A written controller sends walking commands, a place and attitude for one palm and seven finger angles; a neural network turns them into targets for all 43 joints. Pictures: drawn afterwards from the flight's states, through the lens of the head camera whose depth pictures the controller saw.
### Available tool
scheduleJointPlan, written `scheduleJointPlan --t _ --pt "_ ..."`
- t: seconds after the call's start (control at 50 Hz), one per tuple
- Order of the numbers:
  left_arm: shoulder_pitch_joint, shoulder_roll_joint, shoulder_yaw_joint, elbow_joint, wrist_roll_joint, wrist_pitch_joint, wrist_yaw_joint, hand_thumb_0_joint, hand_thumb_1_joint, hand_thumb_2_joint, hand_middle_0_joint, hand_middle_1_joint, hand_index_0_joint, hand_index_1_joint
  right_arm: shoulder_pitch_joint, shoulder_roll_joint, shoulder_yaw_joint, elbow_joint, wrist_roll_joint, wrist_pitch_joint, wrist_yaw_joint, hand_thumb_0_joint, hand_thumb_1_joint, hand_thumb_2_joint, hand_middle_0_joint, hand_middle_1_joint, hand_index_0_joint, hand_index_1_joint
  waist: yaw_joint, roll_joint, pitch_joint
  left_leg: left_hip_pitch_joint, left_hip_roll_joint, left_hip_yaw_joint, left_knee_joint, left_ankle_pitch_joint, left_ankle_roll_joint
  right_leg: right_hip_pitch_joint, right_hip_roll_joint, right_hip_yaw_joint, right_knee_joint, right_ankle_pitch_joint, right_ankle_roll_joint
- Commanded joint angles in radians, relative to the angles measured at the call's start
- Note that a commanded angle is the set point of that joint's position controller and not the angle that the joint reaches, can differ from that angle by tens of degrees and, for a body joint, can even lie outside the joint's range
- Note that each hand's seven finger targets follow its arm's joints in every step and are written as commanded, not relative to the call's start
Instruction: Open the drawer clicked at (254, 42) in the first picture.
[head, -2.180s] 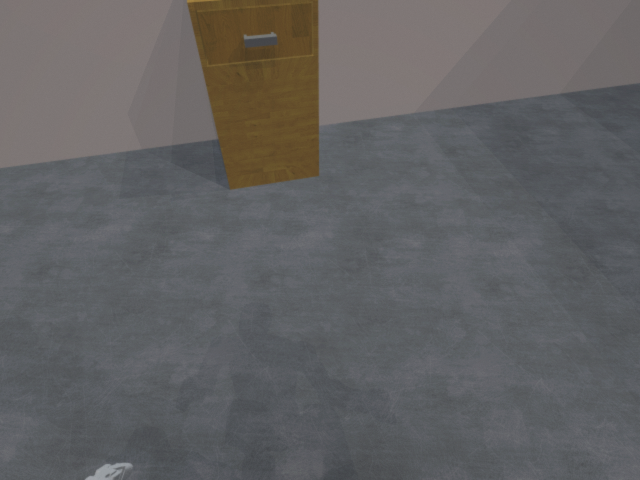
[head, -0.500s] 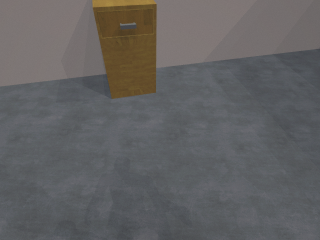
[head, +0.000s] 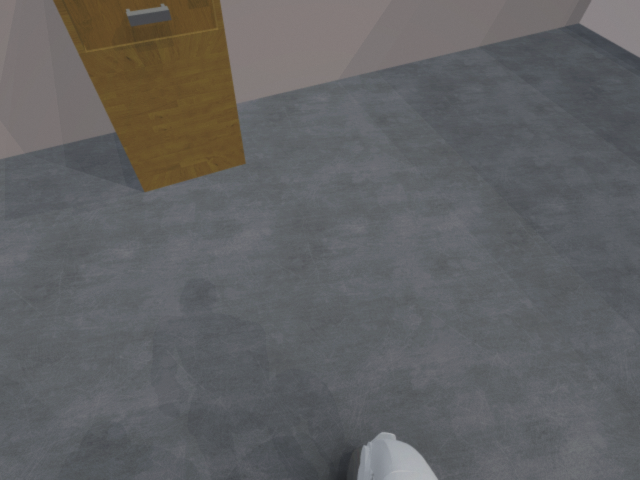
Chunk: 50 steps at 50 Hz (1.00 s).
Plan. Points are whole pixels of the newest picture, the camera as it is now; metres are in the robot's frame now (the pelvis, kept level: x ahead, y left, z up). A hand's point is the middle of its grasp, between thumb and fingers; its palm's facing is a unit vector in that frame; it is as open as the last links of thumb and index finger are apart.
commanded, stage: walk to a spot facing it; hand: left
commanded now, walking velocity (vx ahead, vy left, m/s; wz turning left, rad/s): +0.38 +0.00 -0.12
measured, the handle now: (147, 12) +1.29 +0.53 -0.06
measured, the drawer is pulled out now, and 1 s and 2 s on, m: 0.00 0.00 0.00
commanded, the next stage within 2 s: turn to face it in 1.18 s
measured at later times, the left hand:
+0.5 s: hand (196, 439) +0.20 +0.19 -0.19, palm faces +0.08 -0.99 -0.12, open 7.3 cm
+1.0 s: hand (254, 233) +0.57 +0.14 -0.16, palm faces -0.19 -0.96 -0.21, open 7.3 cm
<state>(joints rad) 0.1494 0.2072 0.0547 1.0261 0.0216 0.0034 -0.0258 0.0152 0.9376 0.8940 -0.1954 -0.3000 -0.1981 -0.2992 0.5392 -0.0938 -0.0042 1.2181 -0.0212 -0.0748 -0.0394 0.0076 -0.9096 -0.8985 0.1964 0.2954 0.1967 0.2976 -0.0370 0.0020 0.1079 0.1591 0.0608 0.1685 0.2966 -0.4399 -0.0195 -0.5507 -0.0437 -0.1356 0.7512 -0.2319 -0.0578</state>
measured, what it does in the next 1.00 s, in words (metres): walks ahead: right foot, then left foot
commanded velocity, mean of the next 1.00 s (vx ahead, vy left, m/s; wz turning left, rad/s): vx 0.37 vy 0.00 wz -0.14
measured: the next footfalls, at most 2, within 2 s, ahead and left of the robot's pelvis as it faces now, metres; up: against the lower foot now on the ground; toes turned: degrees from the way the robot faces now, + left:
right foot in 0.06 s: +0.19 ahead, -0.11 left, +0.00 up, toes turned -8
left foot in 0.48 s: +0.36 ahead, +0.13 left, +0.00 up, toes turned +9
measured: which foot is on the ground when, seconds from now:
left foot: down 0.00-0.08, up 0.10-0.46, down 0.48-1.00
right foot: up 0.00-0.04, down 0.06-0.50, up 0.52-0.98, down 1.00-1.00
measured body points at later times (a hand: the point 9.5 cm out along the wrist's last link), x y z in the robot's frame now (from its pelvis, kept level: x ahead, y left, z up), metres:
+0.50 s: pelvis +0.23 +0.02 +0.00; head +0.22 +0.05 +0.44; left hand +0.19 +0.24 -0.18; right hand +0.33 -0.22 -0.12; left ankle +0.32 +0.12 -0.73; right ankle +0.15 -0.10 -0.72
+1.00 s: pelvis +0.44 -0.02 +0.00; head +0.46 -0.04 +0.44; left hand +0.58 +0.20 -0.15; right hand +0.28 -0.19 -0.15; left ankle +0.32 +0.12 -0.72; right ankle +0.54 -0.13 -0.73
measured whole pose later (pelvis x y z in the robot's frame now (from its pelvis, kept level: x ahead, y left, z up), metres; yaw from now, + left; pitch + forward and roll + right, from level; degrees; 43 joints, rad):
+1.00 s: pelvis +0.44 -0.02 +0.00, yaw -10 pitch -1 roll +1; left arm 0.13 0.18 0.06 1.03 0.03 -0.02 -0.03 0.00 0.92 0.89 -0.19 -0.30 -0.20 -0.30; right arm 0.50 -0.11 -0.04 1.18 -0.03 -0.06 -0.02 0.01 -0.91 -0.90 0.20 0.30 0.20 0.30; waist -0.06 0.01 0.07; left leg 0.05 0.12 0.31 0.47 -0.45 -0.06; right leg -0.43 -0.06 -0.15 0.59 -0.20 -0.06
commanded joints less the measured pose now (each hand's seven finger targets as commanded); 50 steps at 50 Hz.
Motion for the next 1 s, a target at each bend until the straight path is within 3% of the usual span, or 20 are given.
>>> scheduleJointPlan --t 0.0,0.02,0.04,0.06,0.1,0.14,0.2,0.36,0.4,0.44,0.48,0.5,0.56,0.62,0.72,0.84,0.9,0.94,0.96,0.98 --pt "0.207 0.039 0.011 0.004 0.008 -0.037 0.003 0.000 0.900 0.900 -0.200 -0.300 -0.200 -0.300 -0.007 -0.220 -0.047 -0.037 0.008 -0.013 -0.007 0.000 -0.900 -0.900 0.200 0.300 0.200 0.300 0.146 0.126 -0.106 -0.179 0.180 -0.004 0.288 1.094 0.103 0.422 0.088 -0.058 -0.145 0.071 -0.053" --pt "0.336 0.096 0.030 0.042 0.015 -0.050 0.011 0.000 0.900 0.900 -0.200 -0.300 -0.200 -0.300 -0.021 -0.200 -0.046 -0.046 0.014 -0.013 0.002 0.000 -0.900 -0.900 0.200 0.300 0.200 0.300 0.207 0.075 -0.168 -0.349 0.154 -0.006 0.511 0.906 0.076 0.654 0.026 0.014 -0.188 0.108 -0.080" --pt "0.424 0.199 0.052 0.059 0.015 -0.059 0.026 0.000 0.900 0.900 -0.200 -0.300 -0.200 -0.300 0.011 -0.126 -0.035 -0.067 0.029 -0.016 0.013 0.000 -0.900 -0.900 0.200 0.300 0.200 0.300 0.218 -0.132 -0.261 -0.604 0.042 0.001 0.873 0.250 0.045 0.833 -0.257 0.379 -0.263 0.064 -0.183" --pt "0.445 0.248 0.060 0.067 -0.007 -0.057 0.028 0.000 0.900 0.900 -0.200 -0.300 -0.200 -0.300 -0.027 -0.106 -0.039 -0.105 0.028 -0.016 0.011 0.000 -0.900 -0.900 0.200 0.300 0.200 0.300 0.191 -0.165 -0.288 -0.736 -0.026 -0.087 1.136 -0.123 0.050 0.810 -0.421 0.681 -0.414 0.100 -0.261" --pt "0.232 0.180 0.044 0.002 -0.014 -0.053 0.036 0.000 0.900 0.900 -0.200 -0.300 -0.200 -0.300 -0.118 -0.123 -0.054 -0.134 0.017 0.001 0.021 0.000 -0.900 -0.900 0.200 0.300 0.200 0.300 0.120 -0.064 -0.128 -0.765 0.080 -0.185 1.158 0.040 0.061 0.504 -0.382 0.572 -0.519 -0.210 -0.210" --pt "0.127 0.101 0.015 -0.019 -0.002 -0.065 0.044 0.000 0.900 0.900 -0.200 -0.300 -0.200 -0.300 -0.109 -0.089 -0.046 -0.124 -0.005 0.029 0.029 0.000 -0.900 -0.900 0.200 0.300 0.200 0.300 0.043 -0.010 -0.040 -0.691 0.126 -0.176 1.037 0.093 0.042 0.252 -0.306 0.391 -0.545 -0.176 -0.152" --pt "0.100 0.083 0.008 -0.011 0.008 -0.073 0.043 0.000 0.900 0.900 -0.200 -0.300 -0.200 -0.300 -0.051 -0.063 -0.048 -0.122 -0.007 0.056 0.038 0.000 -0.900 -0.900 0.200 0.300 0.200 0.300 -0.021 -0.066 -0.042 -0.612 0.128 -0.132 0.857 0.125 0.013 0.131 -0.233 0.236 -0.577 -0.127 -0.117" --pt "0.211 0.104 0.017 0.022 0.005 -0.079 0.030 0.000 0.900 0.900 -0.200 -0.300 -0.200 -0.300 -0.326 -0.097 -0.053 -0.245 -0.004 0.025 0.069 0.000 -0.900 -0.900 0.200 0.300 0.200 0.300 0.051 -0.096 0.007 -0.605 0.081 -0.058 0.422 0.222 0.004 0.282 -0.207 0.210 -0.552 -0.096 -0.109" --pt "0.212 0.114 0.021 0.025 0.008 -0.075 0.031 0.000 0.900 0.900 -0.200 -0.300 -0.200 -0.300 -0.314 -0.116 -0.058 -0.249 -0.001 0.017 0.068 0.000 -0.900 -0.900 0.200 0.300 0.200 0.300 0.030 -0.051 0.002 -0.514 0.064 -0.040 0.339 0.205 0.010 0.294 -0.215 0.204 -0.497 -0.074 -0.098" --pt "0.202 0.093 0.019 0.017 0.002 -0.069 0.028 0.000 0.900 0.900 -0.200 -0.300 -0.200 -0.300 -0.160 -0.167 -0.070 -0.200 -0.006 0.005 0.055 0.000 -0.900 -0.900 0.200 0.300 0.200 0.300 -0.045 0.053 -0.045 -0.240 0.042 -0.036 0.218 0.181 0.021 0.198 -0.131 0.120 -0.267 0.005 -0.056" --pt "0.202 0.018 0.007 -0.036 -0.005 -0.072 0.016 0.000 0.900 0.900 -0.200 -0.300 -0.200 -0.300 0.057 -0.341 -0.105 -0.155 -0.020 0.003 0.037 0.000 -0.900 -0.900 0.200 0.300 0.200 0.300 -0.094 0.401 -0.152 -0.019 0.414 -0.600 -0.077 0.005 0.171 -0.092 0.058 0.013 0.337 -0.344 0.024" --pt "0.156 0.050 0.011 -0.040 0.003 -0.066 0.024 0.000 0.900 0.900 -0.200 -0.300 -0.200 -0.300 0.018 -0.307 -0.095 -0.156 -0.012 0.009 0.026 0.000 -0.900 -0.900 0.200 0.300 0.200 0.300 -0.087 0.305 -0.137 -0.085 0.429 -0.629 -0.099 -0.075 0.186 -0.134 0.009 0.111 0.486 -0.308 0.012" --pt "0.153 0.010 0.017 -0.008 0.012 -0.053 0.004 0.000 0.900 0.900 -0.200 -0.300 -0.200 -0.300 -0.168 -0.190 -0.063 -0.201 -0.009 -0.007 0.020 0.000 -0.900 -0.900 0.200 0.300 0.200 0.300 0.005 0.084 -0.010 -0.298 0.330 -0.360 -0.134 0.003 0.135 -0.124 -0.076 0.135 0.513 -0.079 0.029" --pt "0.206 -0.018 0.018 0.017 0.014 -0.028 0.004 0.000 0.900 0.900 -0.200 -0.300 -0.200 -0.300 -0.166 -0.152 -0.061 -0.186 -0.002 -0.025 0.015 0.000 -0.900 -0.900 0.200 0.300 0.200 0.300 0.041 0.092 -0.055 -0.301 0.263 -0.167 -0.125 0.246 0.124 -0.072 -0.085 0.121 0.450 0.010 0.054" --pt "0.109 -0.022 0.019 -0.018 0.013 -0.011 -0.003 0.000 0.900 0.900 -0.200 -0.300 -0.200 -0.300 -0.112 -0.156 -0.060 -0.149 0.003 -0.026 0.013 0.000 -0.900 -0.900 0.200 0.300 0.200 0.300 0.035 0.076 -0.016 -0.232 0.261 -0.079 -0.157 0.331 0.150 -0.142 -0.108 0.092 0.273 0.083 0.078" --pt "-0.071 -0.033 0.009 -0.063 0.008 -0.022 -0.008 0.000 0.900 0.900 -0.200 -0.300 -0.200 -0.300 -0.017 -0.159 -0.059 -0.092 -0.009 -0.012 0.017 0.000 -0.900 -0.900 0.200 0.300 0.200 0.300 -0.022 0.123 0.031 -0.163 0.266 0.002 -0.108 0.476 0.139 -0.068 -0.065 0.012 -0.032 0.069 0.048" --pt "-0.060 -0.011 0.010 -0.059 0.008 -0.033 -0.004 0.000 0.900 0.900 -0.200 -0.300 -0.200 -0.300 -0.014 -0.170 -0.061 -0.081 -0.013 -0.004 0.018 0.000 -0.900 -0.900 0.200 0.300 0.200 0.300 -0.002 0.123 0.013 -0.144 0.274 0.021 -0.020 0.615 0.126 0.044 -0.019 -0.023 -0.110 0.017 0.014" --pt "0.107 0.015 0.022 -0.007 0.012 -0.045 0.000 0.000 0.900 0.900 -0.200 -0.300 -0.200 -0.300 -0.045 -0.184 -0.060 -0.081 -0.007 0.000 0.016 0.000 -0.900 -0.900 0.200 0.300 0.200 0.300 0.088 0.098 -0.067 -0.180 0.244 0.069 0.201 0.806 0.095 0.289 0.039 -0.062 -0.193 0.030 -0.015" --pt "0.263 0.071 0.038 0.042 0.016 -0.057 0.006 0.000 0.900 0.900 -0.200 -0.300 -0.200 -0.300 -0.064 -0.182 -0.060 -0.088 0.002 -0.002 0.023 0.000 -0.900 -0.900 0.200 0.300 0.200 0.300 0.160 0.046 -0.160 -0.310 0.206 0.098 0.418 0.745 0.062 0.537 0.009 -0.013 -0.218 0.068 -0.039" --pt "0.397 0.190 0.069 0.072 0.017 -0.068 0.021 0.000 0.900 0.900 -0.200 -0.300 -0.200 -0.300 -0.034 -0.122 -0.052 -0.114 0.016 -0.008 0.032 0.000 -0.900 -0.900 0.200 0.300 0.200 0.300 0.196 -0.196 -0.304 -0.578 0.098 0.117 0.754 0.299 0.021 0.799 -0.258 0.353 -0.289 0.075 -0.122"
